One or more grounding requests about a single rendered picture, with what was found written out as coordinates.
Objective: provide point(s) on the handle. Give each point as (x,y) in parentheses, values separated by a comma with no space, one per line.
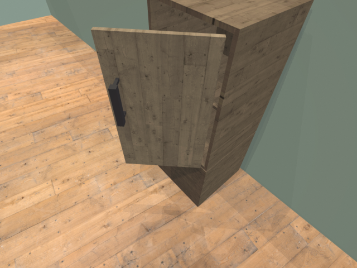
(116,103)

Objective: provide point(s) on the cupboard door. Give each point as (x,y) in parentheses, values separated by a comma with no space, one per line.
(167,84)

